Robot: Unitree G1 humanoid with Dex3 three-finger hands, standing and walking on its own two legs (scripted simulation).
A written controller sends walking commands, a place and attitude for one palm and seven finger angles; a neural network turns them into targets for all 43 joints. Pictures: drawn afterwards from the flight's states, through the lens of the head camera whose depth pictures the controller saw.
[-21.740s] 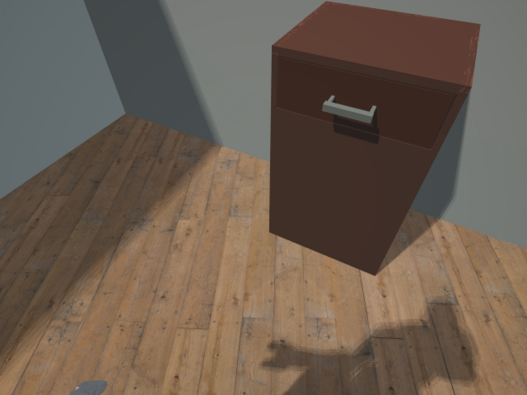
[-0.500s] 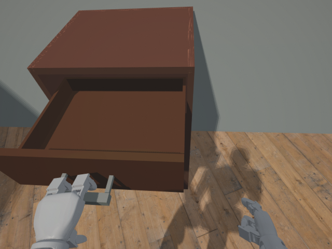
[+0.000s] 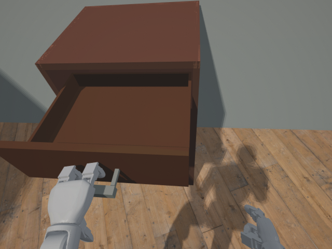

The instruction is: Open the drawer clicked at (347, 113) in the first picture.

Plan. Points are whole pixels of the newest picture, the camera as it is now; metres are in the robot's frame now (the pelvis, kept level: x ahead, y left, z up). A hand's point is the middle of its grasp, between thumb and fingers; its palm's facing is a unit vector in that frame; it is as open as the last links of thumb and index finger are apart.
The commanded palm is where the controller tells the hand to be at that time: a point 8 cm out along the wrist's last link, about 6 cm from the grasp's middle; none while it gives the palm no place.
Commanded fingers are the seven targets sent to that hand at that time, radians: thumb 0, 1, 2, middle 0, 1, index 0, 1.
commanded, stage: lift the hand off the handle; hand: left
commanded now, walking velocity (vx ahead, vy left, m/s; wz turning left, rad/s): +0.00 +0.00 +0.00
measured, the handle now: (90, 181) +0.25 +0.22 +0.03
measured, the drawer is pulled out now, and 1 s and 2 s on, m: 0.29 0.29 0.29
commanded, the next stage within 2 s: draw the hand back to the body in 1.22 s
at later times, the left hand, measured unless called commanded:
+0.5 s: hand (71, 188) +0.21 +0.23 +0.09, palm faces +0.07 -0.12 -0.99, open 13.5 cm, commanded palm +0.18 +0.22 +0.15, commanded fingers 0.00 -0.50 0.30 -0.30 -1.20 -0.30 -1.20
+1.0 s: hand (50, 167) +0.22 +0.24 +0.16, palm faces +0.14 -0.12 -0.98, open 13.8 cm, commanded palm +0.18 +0.23 +0.22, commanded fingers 0.00 -0.50 0.30 -0.30 -1.20 -0.30 -1.20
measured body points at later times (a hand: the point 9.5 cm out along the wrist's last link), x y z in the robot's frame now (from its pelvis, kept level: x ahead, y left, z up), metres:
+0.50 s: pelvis +0.02 +0.01 +0.02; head +0.03 -0.03 +0.47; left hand +0.20 +0.23 +0.14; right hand +0.25 -0.19 -0.07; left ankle +0.00 +0.13 -0.70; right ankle +0.01 -0.09 -0.70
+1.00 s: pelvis +0.02 +0.02 +0.03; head +0.02 -0.03 +0.48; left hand +0.21 +0.24 +0.21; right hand +0.26 -0.17 -0.06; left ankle +0.00 +0.13 -0.70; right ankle +0.01 -0.09 -0.70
